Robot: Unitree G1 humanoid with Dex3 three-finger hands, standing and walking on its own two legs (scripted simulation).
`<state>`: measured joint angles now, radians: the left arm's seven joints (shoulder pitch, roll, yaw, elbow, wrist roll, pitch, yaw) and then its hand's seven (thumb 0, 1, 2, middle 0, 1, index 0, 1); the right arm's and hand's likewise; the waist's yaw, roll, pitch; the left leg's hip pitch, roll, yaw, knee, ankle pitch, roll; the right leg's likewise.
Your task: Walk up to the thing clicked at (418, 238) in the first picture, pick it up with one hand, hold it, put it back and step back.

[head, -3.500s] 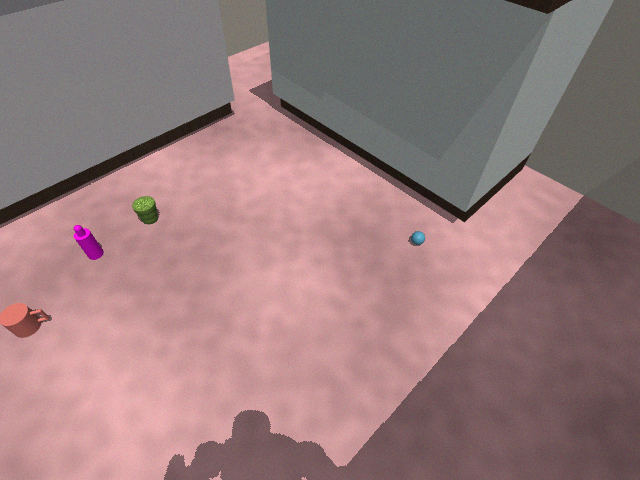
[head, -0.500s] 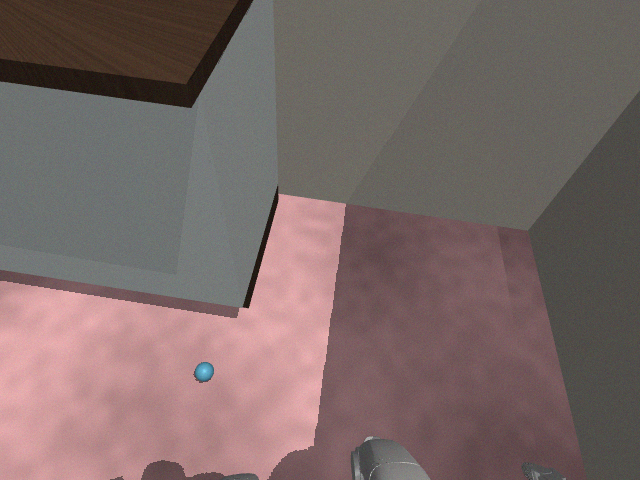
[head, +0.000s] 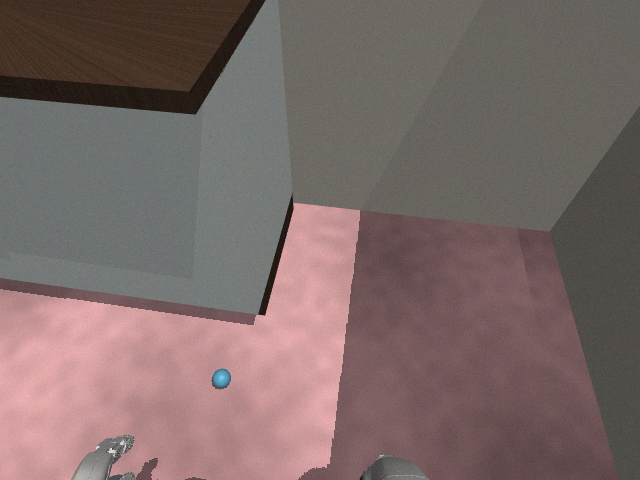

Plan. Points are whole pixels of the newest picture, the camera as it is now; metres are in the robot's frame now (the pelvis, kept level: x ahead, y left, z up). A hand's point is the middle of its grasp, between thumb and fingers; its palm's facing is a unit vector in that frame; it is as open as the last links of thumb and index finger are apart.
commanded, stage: walk up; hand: left
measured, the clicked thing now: (221, 378) +0.48 +0.31 -0.73
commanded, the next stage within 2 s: none
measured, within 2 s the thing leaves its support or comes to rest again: neither
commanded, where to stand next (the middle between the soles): +0.11 +0.01 m, yaw +1 degrees
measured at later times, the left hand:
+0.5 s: hand out of the picture +0.08 +0.26 -0.14, palm faces +0.06 -0.94 -0.33, open 7.4 cm
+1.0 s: hand (137, 476) +0.14 +0.26 -0.13, palm faces +0.05 -0.95 -0.32, open 7.4 cm
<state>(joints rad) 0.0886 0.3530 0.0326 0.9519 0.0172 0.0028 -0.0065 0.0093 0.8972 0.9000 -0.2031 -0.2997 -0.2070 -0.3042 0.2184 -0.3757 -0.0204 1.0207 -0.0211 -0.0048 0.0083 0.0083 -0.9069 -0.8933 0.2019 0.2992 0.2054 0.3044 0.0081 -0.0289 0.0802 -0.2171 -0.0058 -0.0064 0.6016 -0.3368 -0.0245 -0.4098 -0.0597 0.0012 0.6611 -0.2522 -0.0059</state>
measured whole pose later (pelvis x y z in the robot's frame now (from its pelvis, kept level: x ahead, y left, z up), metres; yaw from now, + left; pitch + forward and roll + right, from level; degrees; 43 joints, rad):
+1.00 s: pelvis +0.05 +0.01 +0.02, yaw +2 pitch -2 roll +0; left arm 0.03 0.33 0.03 1.13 0.01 -0.01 -0.02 0.01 0.90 0.90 -0.20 -0.30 -0.20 -0.30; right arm 0.09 -0.36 -0.01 1.12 -0.01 -0.01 0.00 0.01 -0.91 -0.89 0.20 0.30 0.21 0.30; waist 0.00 0.00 0.06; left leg -0.05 0.01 -0.05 0.34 -0.26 -0.03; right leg -0.21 -0.04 -0.03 0.38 -0.13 0.02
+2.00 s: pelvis +0.12 -0.02 +0.02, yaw +2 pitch -2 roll +1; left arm 0.27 0.35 0.06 0.99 0.02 -0.05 -0.02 0.01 0.90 0.90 -0.20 -0.30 -0.20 -0.30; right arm 0.23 -0.41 -0.05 0.96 -0.01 -0.01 0.01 0.01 -0.91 -0.89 0.20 0.30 0.21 0.30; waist 0.03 0.02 0.12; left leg -0.36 -0.03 -0.05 1.00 -0.46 0.04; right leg -0.12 0.00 -0.04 0.42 -0.26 -0.04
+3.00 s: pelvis +0.08 +0.01 +0.01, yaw +4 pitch -4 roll +1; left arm 0.30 0.41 0.06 0.88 0.02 0.01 -0.03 0.01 0.90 0.90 -0.20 -0.30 -0.20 -0.30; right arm 0.32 -0.36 -0.04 0.88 -0.03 -0.05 0.02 0.01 -0.90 -0.89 0.20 0.30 0.21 0.30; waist 0.00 -0.06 0.07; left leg -0.10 -0.04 -0.02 0.46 -0.29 0.03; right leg -0.39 -0.01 0.07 0.95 -0.44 -0.03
